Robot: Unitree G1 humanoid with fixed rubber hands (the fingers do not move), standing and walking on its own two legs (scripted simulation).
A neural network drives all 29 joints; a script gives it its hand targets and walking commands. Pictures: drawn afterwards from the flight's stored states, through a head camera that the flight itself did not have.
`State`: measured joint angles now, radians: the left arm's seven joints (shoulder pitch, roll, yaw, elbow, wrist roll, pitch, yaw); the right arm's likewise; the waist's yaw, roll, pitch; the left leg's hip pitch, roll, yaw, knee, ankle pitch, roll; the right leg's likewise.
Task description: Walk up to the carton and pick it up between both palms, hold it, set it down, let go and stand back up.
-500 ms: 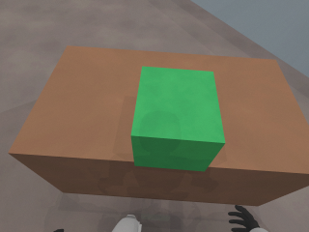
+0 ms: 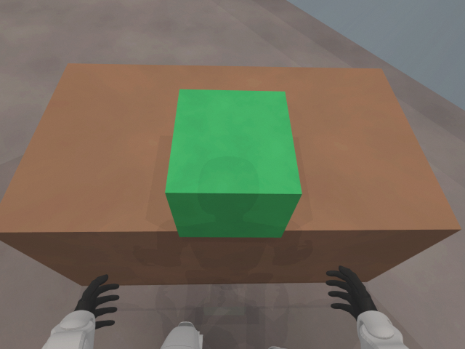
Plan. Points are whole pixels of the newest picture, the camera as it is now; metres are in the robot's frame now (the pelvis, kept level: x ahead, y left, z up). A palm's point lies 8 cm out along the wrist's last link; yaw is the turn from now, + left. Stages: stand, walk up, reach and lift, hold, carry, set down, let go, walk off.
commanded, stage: reach and lift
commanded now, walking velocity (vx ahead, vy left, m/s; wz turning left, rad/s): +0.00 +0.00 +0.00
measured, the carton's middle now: (231, 165) +0.51 +0.05 -0.09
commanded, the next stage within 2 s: none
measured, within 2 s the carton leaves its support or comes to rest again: neither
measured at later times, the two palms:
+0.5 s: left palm (83, 316) +0.17 +0.27 -0.06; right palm (365, 316) +0.20 -0.19 -0.04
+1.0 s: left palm (83, 293) +0.20 +0.27 -0.04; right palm (358, 295) +0.22 -0.18 -0.03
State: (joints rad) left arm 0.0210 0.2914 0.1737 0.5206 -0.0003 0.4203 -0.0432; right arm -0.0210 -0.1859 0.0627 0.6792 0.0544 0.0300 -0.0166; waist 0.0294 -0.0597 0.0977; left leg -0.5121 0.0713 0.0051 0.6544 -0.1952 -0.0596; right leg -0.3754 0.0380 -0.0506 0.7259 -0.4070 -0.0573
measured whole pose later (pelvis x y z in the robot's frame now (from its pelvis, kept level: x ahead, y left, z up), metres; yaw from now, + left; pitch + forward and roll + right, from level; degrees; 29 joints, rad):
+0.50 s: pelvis +0.01 +0.05 +0.02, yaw -2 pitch -3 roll +0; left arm 0.16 0.19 0.00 0.53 -0.04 0.13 0.07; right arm 0.06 -0.22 -0.05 0.81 0.04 -0.20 0.10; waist 0.05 -0.04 0.05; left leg -0.27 0.03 0.06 0.48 -0.15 0.01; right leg -0.13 -0.01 0.00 0.48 -0.30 0.01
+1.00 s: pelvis +0.04 +0.03 +0.02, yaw -2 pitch -2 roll +0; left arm 0.17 0.23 0.02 0.68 -0.12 -0.27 0.01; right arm 0.09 -0.18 0.04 0.84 0.16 -0.43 0.04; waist 0.06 -0.03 0.00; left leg -0.26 0.04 0.05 0.50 -0.20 -0.01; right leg -0.11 0.01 0.00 0.49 -0.35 -0.01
